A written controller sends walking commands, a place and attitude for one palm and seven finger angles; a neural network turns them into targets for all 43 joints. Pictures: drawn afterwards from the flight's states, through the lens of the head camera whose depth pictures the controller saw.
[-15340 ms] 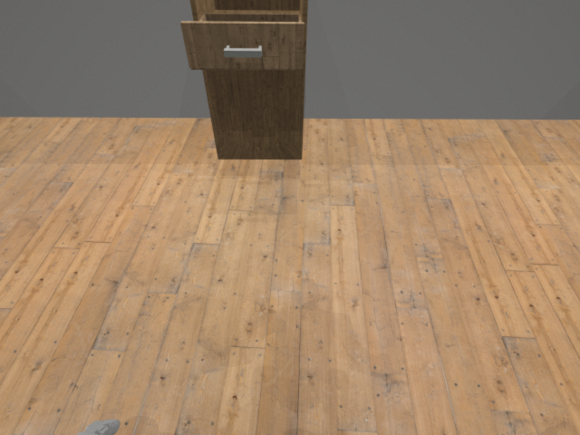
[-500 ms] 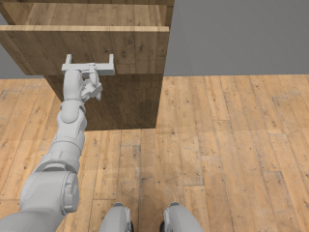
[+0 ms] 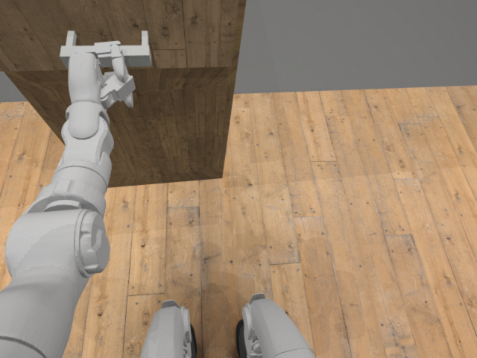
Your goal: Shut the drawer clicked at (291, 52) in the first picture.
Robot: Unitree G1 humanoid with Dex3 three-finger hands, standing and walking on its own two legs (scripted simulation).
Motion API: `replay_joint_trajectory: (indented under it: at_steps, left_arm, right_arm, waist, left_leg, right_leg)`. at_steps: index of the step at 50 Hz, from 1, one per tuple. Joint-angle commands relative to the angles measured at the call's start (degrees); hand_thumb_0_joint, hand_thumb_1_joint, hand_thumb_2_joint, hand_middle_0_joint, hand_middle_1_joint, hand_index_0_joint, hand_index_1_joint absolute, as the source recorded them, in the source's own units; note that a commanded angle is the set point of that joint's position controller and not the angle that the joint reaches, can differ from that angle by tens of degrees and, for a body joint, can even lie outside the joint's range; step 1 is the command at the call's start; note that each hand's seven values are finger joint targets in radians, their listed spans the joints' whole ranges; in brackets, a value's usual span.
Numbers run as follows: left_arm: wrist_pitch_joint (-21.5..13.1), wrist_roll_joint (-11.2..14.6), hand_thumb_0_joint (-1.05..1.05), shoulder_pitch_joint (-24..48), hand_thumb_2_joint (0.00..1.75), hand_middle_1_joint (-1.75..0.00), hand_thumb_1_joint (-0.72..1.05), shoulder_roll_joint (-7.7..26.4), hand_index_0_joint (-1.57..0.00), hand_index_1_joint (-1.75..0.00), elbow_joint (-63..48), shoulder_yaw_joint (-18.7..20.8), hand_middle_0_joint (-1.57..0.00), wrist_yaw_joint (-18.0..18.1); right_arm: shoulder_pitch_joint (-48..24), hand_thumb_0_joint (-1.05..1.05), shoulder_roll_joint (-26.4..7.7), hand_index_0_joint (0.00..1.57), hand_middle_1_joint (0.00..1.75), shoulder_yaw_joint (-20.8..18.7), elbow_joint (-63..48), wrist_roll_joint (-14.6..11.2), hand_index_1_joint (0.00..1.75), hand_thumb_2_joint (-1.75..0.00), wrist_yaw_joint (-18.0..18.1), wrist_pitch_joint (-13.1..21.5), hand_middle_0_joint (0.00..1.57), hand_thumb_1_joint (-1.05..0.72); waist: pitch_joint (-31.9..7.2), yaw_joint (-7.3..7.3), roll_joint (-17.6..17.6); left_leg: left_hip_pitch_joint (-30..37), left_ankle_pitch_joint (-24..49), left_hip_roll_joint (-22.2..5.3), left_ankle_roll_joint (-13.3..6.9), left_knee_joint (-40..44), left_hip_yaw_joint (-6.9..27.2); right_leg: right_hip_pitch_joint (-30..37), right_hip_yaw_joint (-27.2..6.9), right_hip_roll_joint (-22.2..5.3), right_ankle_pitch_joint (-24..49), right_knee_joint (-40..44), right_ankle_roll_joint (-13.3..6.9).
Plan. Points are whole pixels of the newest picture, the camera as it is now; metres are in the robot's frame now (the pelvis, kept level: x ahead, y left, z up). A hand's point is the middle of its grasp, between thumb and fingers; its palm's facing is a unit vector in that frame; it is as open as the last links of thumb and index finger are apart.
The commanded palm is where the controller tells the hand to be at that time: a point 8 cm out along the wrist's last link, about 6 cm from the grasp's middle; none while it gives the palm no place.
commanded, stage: push the drawer shut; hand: left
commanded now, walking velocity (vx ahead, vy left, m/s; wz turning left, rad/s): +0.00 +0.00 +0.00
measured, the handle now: (108, 46) +0.62 +0.15 +0.07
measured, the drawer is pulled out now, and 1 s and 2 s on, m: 0.05 0.00 0.00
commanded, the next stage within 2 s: pull the fist back off the drawer in 0.64 s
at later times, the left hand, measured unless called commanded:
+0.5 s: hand (125, 56) +0.60 +0.12 +0.08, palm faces +0.01 -1.00 -0.03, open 2.7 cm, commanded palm +0.60 +0.14 +0.08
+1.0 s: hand (125, 54) +0.60 +0.12 +0.08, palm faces +0.02 -1.00 -0.04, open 2.9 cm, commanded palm +0.59 +0.14 +0.08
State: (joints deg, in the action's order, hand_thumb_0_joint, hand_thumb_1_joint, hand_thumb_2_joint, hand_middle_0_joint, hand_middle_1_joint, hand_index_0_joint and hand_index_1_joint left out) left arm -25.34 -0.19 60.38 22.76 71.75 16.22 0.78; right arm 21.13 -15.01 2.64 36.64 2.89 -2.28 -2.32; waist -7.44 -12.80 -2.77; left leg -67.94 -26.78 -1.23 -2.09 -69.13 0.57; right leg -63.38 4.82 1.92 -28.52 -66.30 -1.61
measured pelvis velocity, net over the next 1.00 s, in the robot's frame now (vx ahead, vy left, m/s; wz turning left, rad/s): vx -0.01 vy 0.01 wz -0.03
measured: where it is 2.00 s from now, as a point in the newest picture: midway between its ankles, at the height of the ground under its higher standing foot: outside the picture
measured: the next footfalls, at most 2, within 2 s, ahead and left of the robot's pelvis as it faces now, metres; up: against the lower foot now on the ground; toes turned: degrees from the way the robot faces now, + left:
none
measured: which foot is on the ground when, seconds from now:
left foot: down 0.00-1.00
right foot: down 0.00-1.00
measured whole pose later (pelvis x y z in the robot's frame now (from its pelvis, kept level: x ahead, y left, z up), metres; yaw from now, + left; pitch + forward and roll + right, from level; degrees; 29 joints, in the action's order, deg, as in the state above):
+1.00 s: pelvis -0.01 +0.01 -0.02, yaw -2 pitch +30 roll -7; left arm -17.5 -4.6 75.5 33.3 78.2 18.2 0.9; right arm 24.6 -14.9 5.0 36.5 4.6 -3.6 -1.8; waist -6.6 -18.4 -3.9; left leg -77.5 -26.4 -2.1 -2.5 -73.4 2.4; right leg -71.5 6.5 3.0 -27.0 -68.1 -1.3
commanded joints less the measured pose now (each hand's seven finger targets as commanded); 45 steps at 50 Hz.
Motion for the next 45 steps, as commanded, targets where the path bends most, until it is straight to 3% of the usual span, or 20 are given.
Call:
replay_joint_trajectory:
  at_steps: [1, 3, 5, 7, 10, 11, 15, 16, 17, 20, 22, 24, 27, 29, 30, 34, 37, 39, 44, 45]
  left_arm:
    - [-2.0, -0.3, 0.00, 32.1, 0.90, -1.60, 0.90, 12.5, -1.40, -1.60, -10.7, 2.5, -1.40, 0.4]
    - [-1.6, -0.4, 0.00, 34.5, 0.90, -1.60, 0.90, 12.0, -1.40, -1.60, -10.6, 1.8, -1.40, 0.2]
    - [-1.6, -0.6, 0.00, 35.3, 0.90, -1.60, 0.90, 11.9, -1.40, -1.60, -11.8, 1.8, -1.40, 0.2]
    - [-0.8, -0.9, 0.00, 34.9, 0.90, -1.60, 0.90, 13.7, -1.40, -1.60, -9.6, 3.0, -1.40, 0.5]
    - [-0.4, -1.4, 0.00, 37.6, 0.90, -1.60, 0.90, 12.9, -1.40, -1.60, -9.6, 2.1, -1.40, 0.6]
    - [-0.4, -1.5, 0.00, 38.0, 0.90, -1.60, 0.90, 15.4, -1.40, -1.60, -9.9, 3.8, -1.40, 0.7]
    - [0.6, -2.1, 0.00, 38.4, 0.90, -1.60, 0.90, 17.4, -1.40, -1.60, -7.8, 4.5, -1.40, 0.3]
    - [0.9, -2.1, 0.00, 39.4, 0.90, -1.60, 0.90, 17.5, -1.40, -1.60, -7.5, 4.5, -1.40, 0.2]
    - [1.0, -2.2, 0.00, 40.3, 0.90, -1.60, 0.90, 19.4, -1.40, -1.60, -7.8, 5.8, -1.40, 0.2]
    - [0.6, -2.6, 0.00, 41.1, 0.90, -1.60, 0.90, 20.8, -1.40, -1.60, -10.6, 6.2, -1.40, -0.5]
    - [0.7, -2.5, 0.00, 40.0, 0.90, -1.60, 0.90, 18.9, -1.40, -1.60, -10.3, 5.2, -1.40, -0.8]
    - [1.4, -2.4, 0.00, 43.5, 0.90, -1.60, 0.90, 16.9, -1.40, -1.60, -8.8, 3.3, -1.40, -0.6]
    - [2.3, -3.4, 0.00, 46.7, 0.90, -1.60, 0.90, 17.2, -1.40, -1.60, -7.0, 2.5, -1.40, 0.6]
    - [1.9, -3.9, 0.00, 49.6, 0.90, -1.60, 0.90, 17.9, -1.40, -1.60, -8.6, 2.5, -1.40, 1.1]
    - [1.8, -3.9, 0.00, 50.5, 0.90, -1.60, 0.90, 19.2, -1.40, -1.60, -8.8, 3.4, -1.40, 1.4]
    - [1.5, -4.5, 0.00, 53.3, 0.90, -1.60, 0.90, 16.8, -1.40, -1.60, -9.4, 0.6, -1.40, 1.6]
    - [2.2, -4.6, 0.00, 54.3, 0.90, -1.60, 0.90, 17.8, -1.40, -1.60, -8.2, 0.5, -1.40, 1.9]
    - [2.5, -4.9, 0.00, 53.8, 0.90, -1.60, 0.90, 20.0, -1.40, -1.60, -7.9, 1.9, -1.40, 1.9]
    - [3.9, -4.4, 0.00, 51.4, 0.90, -1.60, 0.90, 18.2, -1.40, -1.60, -6.9, 0.9, -1.40, 1.1]
    - [3.8, -4.2, 0.00, 51.1, 0.90, -1.60, 0.90, 19.5, -1.40, -1.60, -8.1, 2.1, -1.40, 1.0]
  right_arm:
    - [11.4, 0.00, -10.5, 0.20, 0.30, -3.5, -2.3, 0.3, 0.30, -0.90, 0.4, 0.3, 0.20, -0.90]
    - [12.0, 0.00, -10.5, 0.20, 0.30, -3.3, -2.2, 0.4, 0.30, -0.90, 0.3, 0.2, 0.20, -0.90]
    - [12.4, 0.00, -10.6, 0.20, 0.30, -3.5, -2.1, 0.6, 0.30, -0.90, 0.1, 0.1, 0.20, -0.90]
    - [13.2, 0.00, -10.9, 0.20, 0.30, -3.3, -1.8, 0.7, 0.30, -0.90, 0.1, -0.2, 0.20, -0.90]
    - [13.9, 0.00, -10.8, 0.20, 0.30, -3.3, -1.4, 0.9, 0.30, -0.90, -0.2, -0.4, 0.20, -0.90]
    - [14.4, 0.00, -11.1, 0.20, 0.30, -3.2, -1.4, 1.0, 0.30, -0.90, -0.2, -0.4, 0.20, -0.90]
    - [15.3, 0.00, -11.2, 0.20, 0.30, -2.8, -1.5, 1.0, 0.30, -0.90, -0.2, -0.9, 0.20, -0.90]
    - [15.5, 0.00, -11.1, 0.20, 0.30, -2.8, -1.4, 1.0, 0.30, -0.90, -0.1, -0.9, 0.20, -0.90]
    - [15.9, 0.00, -11.2, 0.20, 0.30, -2.7, -1.3, 1.2, 0.30, -0.90, -0.1, -0.9, 0.20, -0.90]
    - [16.5, 0.00, -11.3, 0.20, 0.30, -2.8, -1.5, 1.3, 0.30, -0.90, -0.3, -1.1, 0.20, -0.90]
    - [16.5, 0.00, -11.1, 0.20, 0.30, -2.9, -1.4, 1.3, 0.30, -0.90, -0.5, -1.3, 0.20, -0.90]
    - [17.0, 0.00, -11.3, 0.20, 0.30, -2.9, -0.6, 1.2, 0.30, -0.90, -0.5, -1.4, 0.20, -0.90]
    - [17.3, 0.00, -11.6, 0.20, 0.30, -2.7, 0.0, 1.3, 0.30, -0.90, -0.4, -1.2, 0.20, -0.90]
    - [17.4, 0.00, -11.6, 0.20, 0.30, -2.7, 0.1, 1.5, 0.30, -0.90, -0.3, -0.9, 0.20, -0.90]
    - [17.6, 0.00, -11.7, 0.20, 0.30, -2.6, 0.1, 1.7, 0.30, -0.90, -0.3, -0.7, 0.20, -0.90]
    - [17.5, 0.00, -11.6, 0.20, 0.30, -2.5, 0.5, 1.9, 0.30, -0.90, -0.3, -0.2, 0.20, -0.90]
    - [17.0, 0.00, -11.9, 0.20, 0.30, -2.2, 0.8, 1.9, 0.30, -0.90, -0.1, 0.2, 0.20, -0.90]
    - [17.2, 0.00, -12.1, 0.20, 0.30, -2.0, 0.5, 2.0, 0.30, -0.90, -0.1, 0.3, 0.20, -0.90]
    - [16.5, 0.00, -12.1, 0.20, 0.30, -1.8, -0.4, 1.8, 0.30, -0.90, -0.6, 0.5, 0.20, -0.90]
    - [16.8, 0.00, -12.3, 0.20, 0.30, -1.8, -0.4, 1.8, 0.30, -0.90, -0.6, 0.4, 0.20, -0.90]
  waist:
    - [-28.5, -3.33, -6.0]
    - [-28.0, -4.43, -6.3]
    - [-29.7, -4.10, -8.5]
    - [-28.8, -4.54, -6.8]
    - [-28.3, -5.50, -8.0]
    - [-28.7, -5.01, -7.9]
    - [-29.1, -5.55, -7.5]
    - [-28.2, -6.31, -6.7]
    - [-28.9, -6.23, -6.8]
    - [-32.8, -5.07, -11.9]
    - [-32.8, -5.25, -12.2]
    - [-29.3, -7.77, -10.3]
    - [-26.1, -9.09, -10.1]
    - [-28.1, -9.32, -13.3]
    - [-29.3, -9.18, -12.8]
    - [-30.2, -10.56, -15.7]
    - [-29.1, -11.11, -15.7]
    - [-30.6, -10.19, -16.4]
    - [-30.0, -9.45, -16.2]
    - [-31.0, -8.82, -16.0]
  left_leg:
    - [25.3, 11.4, 0.2, -0.5, 7.0, 4.5]
    - [25.5, 11.8, 0.0, -0.6, 7.0, 5.0]
    - [27.1, 13.4, -0.1, -0.4, 6.6, 5.2]
    - [25.9, 13.8, -0.4, -0.5, 6.4, 5.3]
    - [26.3, 13.8, -0.5, -0.5, 6.1, 5.5]
    - [25.6, 14.0, -0.5, -0.5, 6.0, 5.5]
    - [24.2, 15.1, -0.5, -0.7, 5.3, 5.3]
    - [22.9, 14.7, -0.5, -1.0, 5.0, 4.9]
    - [21.9, 15.1, -0.5, -1.1, 4.6, 4.7]
    - [27.1, 19.5, -0.8, -0.4, 4.7, 5.6]
    - [28.7, 21.0, -1.1, -0.2, 4.5, 5.7]
    - [27.7, 19.1, -1.4, -0.4, 4.4, 6.5]
    - [24.8, 13.5, -1.2, -0.6, 4.8, 6.9]
    - [27.0, 14.3, -1.2, -0.5, 4.5, 7.3]
    - [26.4, 14.1, -1.1, -0.5, 4.1, 7.3]
    - [29.3, 14.2, -1.4, -0.2, 4.2, 8.6]
    - [26.9, 10.3, -1.3, -0.4, 4.1, 8.4]
    - [27.0, 10.2, -1.2, -0.3, 4.2, 8.7]
    - [26.2, 8.1, -1.1, -0.3, 4.7, 8.7]
    - [26.7, 8.4, -1.3, -0.2, 4.9, 9.0]
  right_leg:
    - [5.5, -3.2, 1.2, 8.6, 10.1, 0.2]
    - [4.5, -3.0, 1.3, 9.0, 9.9, 0.3]
    - [3.7, -2.9, 1.3, 9.7, 9.6, 0.2]
    - [3.8, -2.7, 1.5, 9.9, 9.7, 0.2]
    - [2.2, -2.5, 1.5, 9.8, 9.6, 0.3]
    - [3.0, -2.5, 1.6, 9.8, 9.5, 0.2]
    - [3.7, -2.6, 1.9, 10.7, 9.4, 0.3]
    - [3.9, -2.8, 1.9, 10.7, 9.7, 0.4]
    - [5.1, -3.1, 1.9, 11.4, 9.6, 0.5]
    - [3.9, -2.4, 2.0, 13.4, 8.5, 0.0]
    - [2.9, -2.2, 2.1, 14.2, 8.7, 0.0]
    - [-0.1, -1.9, 2.2, 12.7, 9.0, 0.3]
    - [-2.5, -1.8, 2.1, 8.9, 9.2, 0.3]
    - [-3.9, -1.7, 2.0, 9.1, 8.8, 0.2]
    - [-3.4, -1.8, 2.0, 8.9, 8.6, 0.1]
    - [-6.4, -1.4, 2.0, 8.8, 8.1, 0.0]
    - [-7.0, -1.6, 2.0, 6.7, 8.2, -0.1]
    - [-6.1, -1.4, 2.0, 6.5, 7.7, -0.3]
    - [-5.7, -1.4, 1.9, 5.6, 8.0, -0.3]
    - [-4.9, -1.2, 1.9, 5.8, 7.8, -0.4]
